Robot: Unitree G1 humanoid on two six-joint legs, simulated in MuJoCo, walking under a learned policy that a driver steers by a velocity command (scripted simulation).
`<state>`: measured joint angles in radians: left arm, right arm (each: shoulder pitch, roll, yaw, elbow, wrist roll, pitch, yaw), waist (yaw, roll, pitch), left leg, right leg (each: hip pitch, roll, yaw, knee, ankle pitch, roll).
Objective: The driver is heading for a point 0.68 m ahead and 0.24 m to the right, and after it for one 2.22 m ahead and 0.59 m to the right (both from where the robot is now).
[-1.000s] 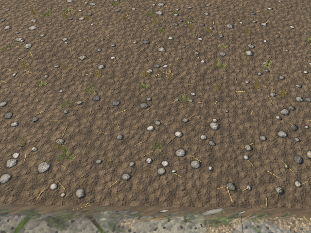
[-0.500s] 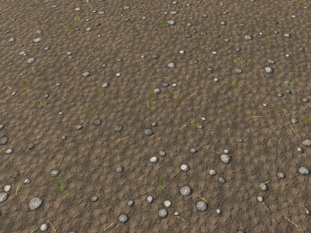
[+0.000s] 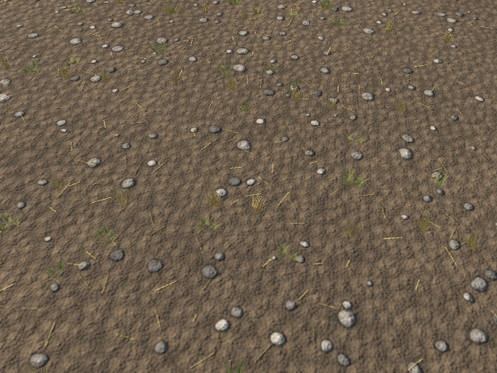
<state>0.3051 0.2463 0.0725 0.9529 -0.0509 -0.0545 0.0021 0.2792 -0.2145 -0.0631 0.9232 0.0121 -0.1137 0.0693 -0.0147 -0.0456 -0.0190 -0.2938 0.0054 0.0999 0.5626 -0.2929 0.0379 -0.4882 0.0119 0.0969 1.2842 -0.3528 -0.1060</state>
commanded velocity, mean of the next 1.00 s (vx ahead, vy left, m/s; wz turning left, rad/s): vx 0.48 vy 0.00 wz -0.46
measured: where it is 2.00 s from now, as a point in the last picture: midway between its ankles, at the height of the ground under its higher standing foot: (303, 367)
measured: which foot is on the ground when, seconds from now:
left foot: down 0.00-0.46, up 0.48-0.84, down 0.86-1.00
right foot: up 0.00-0.44, down 0.46-0.88, up 0.90-1.00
